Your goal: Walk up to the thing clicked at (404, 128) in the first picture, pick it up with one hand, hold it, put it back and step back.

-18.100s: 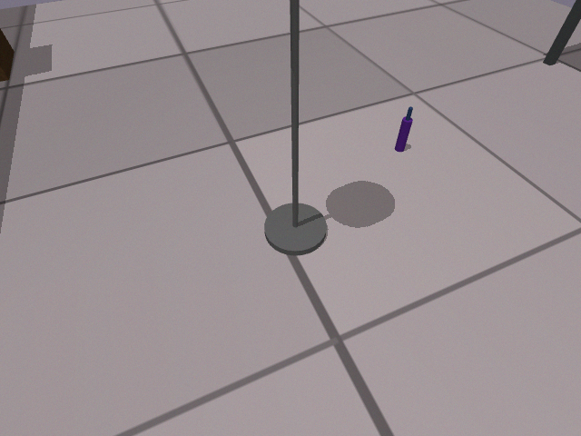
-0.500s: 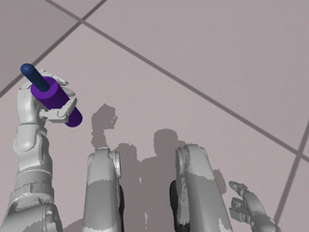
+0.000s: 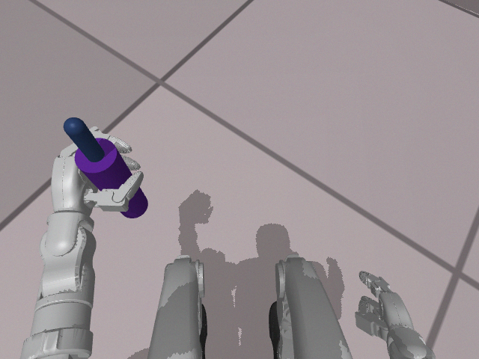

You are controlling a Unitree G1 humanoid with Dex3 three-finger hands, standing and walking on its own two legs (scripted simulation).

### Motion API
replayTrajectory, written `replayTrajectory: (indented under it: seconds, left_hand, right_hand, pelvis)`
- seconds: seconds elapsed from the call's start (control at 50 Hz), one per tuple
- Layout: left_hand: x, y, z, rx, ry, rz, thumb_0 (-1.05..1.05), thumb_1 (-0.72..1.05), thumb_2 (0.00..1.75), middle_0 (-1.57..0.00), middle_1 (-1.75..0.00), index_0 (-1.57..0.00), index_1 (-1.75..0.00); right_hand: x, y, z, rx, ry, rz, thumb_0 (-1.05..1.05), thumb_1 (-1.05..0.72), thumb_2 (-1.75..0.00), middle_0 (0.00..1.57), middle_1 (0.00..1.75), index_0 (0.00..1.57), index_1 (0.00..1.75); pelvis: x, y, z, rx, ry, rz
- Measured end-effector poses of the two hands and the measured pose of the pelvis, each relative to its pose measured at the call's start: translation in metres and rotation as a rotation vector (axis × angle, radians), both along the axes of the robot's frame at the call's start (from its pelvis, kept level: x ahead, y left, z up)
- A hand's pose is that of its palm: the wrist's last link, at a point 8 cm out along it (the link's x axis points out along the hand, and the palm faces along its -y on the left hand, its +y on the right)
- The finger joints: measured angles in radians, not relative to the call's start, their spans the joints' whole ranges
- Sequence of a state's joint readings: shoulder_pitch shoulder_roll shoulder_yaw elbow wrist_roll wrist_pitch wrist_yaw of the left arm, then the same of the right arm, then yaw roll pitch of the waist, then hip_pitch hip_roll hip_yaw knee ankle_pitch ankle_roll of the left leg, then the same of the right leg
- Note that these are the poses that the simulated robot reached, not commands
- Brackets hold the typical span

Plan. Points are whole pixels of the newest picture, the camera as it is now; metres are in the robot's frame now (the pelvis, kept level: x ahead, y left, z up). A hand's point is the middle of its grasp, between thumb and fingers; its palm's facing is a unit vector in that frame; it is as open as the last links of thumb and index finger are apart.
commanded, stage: lift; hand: left
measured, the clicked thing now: (111, 175) +0.38 +0.21 +0.03
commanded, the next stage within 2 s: hold in 1.30 s
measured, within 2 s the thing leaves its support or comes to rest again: neither
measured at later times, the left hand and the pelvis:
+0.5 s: hand (79, 133) +0.38 +0.20 +0.16, palm faces +0.10 -0.99 -0.03, open 7.4 cm; pelvis +0.03 +0.00 +0.12, yaw +2 degrees
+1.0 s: hand (65, 100) +0.38 +0.18 +0.21, palm faces +0.09 -1.00 -0.03, open 7.4 cm; pelvis +0.05 +0.00 +0.17, yaw +2 degrees
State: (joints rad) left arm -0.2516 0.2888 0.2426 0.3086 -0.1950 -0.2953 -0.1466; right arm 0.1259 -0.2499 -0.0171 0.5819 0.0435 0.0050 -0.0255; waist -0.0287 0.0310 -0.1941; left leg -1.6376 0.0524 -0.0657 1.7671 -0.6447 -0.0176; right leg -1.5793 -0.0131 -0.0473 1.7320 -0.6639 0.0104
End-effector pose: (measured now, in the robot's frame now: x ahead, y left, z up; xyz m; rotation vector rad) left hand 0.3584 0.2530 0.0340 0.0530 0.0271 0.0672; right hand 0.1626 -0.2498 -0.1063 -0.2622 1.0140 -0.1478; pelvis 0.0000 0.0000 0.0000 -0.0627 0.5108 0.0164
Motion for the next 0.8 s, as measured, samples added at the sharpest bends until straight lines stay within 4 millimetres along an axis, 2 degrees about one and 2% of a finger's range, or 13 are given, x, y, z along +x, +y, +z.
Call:
replayTrajectory:
  seconds: [0.14,0.24,0.38,0.64,0.8]
  left_hand:
    - [-0.008,0.0,0.052,-0.005,0.007,0.035,0.0,-0.08,1.13,-0.87,-1.12,-0.86,-1.13]
    - [-0.007,0.003,0.079,-0.002,0.015,0.05,0.0,-0.08,1.13,-0.87,-1.12,-0.87,-1.13]
    - [-0.006,-0.002,0.108,-0.017,0.021,0.019,0.0,-0.08,1.13,-0.87,-1.12,-0.87,-1.13]
    - [-0.008,-0.007,0.149,-0.014,0.004,0.031,0.0,-0.08,1.13,-0.87,-1.12,-0.87,-1.13]
    - [-0.008,-0.014,0.167,-0.024,0.007,0.035,0.0,-0.08,1.13,-0.87,-1.12,-0.87,-1.13]
  right_hand:
    - [0.012,0.007,0.05,0.011,-0.045,-0.008,0.01,-0.89,-0.89,0.21,0.3,0.2,0.3]
    - [0.018,0.009,0.081,0.008,-0.074,-0.002,0.01,-0.89,-0.89,0.21,0.3,0.2,0.3]
    - [0.019,0.007,0.115,-0.001,-0.089,0.001,0.01,-0.89,-0.89,0.21,0.3,0.2,0.3]
    - [0.016,0.012,0.147,0.021,-0.074,0.006,0.01,-0.9,-0.89,0.21,0.3,0.2,0.3]
    - [0.018,0.014,0.164,0.033,-0.08,0.007,0.01,-0.9,-0.89,0.21,0.3,0.2,0.3]
  pelvis:
    - [0.013,0.001,0.045,0.004,-0.053,0.01]
    - [0.019,0.001,0.071,0.006,-0.095,0.02]
    - [0.027,0.003,0.101,0.008,-0.145,0.025]
    - [0.037,0.003,0.137,0.023,-0.214,0.025]
    - [0.042,0.001,0.155,0.029,-0.252,0.027]
